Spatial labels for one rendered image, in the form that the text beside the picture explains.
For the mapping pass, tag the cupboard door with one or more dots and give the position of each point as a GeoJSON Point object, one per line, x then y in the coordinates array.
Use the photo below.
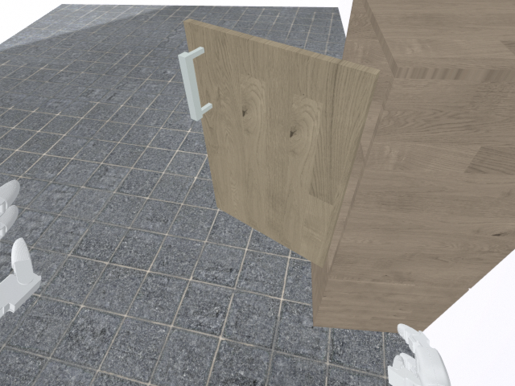
{"type": "Point", "coordinates": [282, 134]}

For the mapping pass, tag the handle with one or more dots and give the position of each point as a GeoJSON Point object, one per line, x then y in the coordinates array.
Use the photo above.
{"type": "Point", "coordinates": [190, 84]}

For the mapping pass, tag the robot left hand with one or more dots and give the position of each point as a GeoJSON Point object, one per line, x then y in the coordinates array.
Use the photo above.
{"type": "Point", "coordinates": [17, 287]}

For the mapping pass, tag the robot right hand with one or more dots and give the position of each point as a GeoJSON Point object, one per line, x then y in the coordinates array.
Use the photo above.
{"type": "Point", "coordinates": [426, 369]}

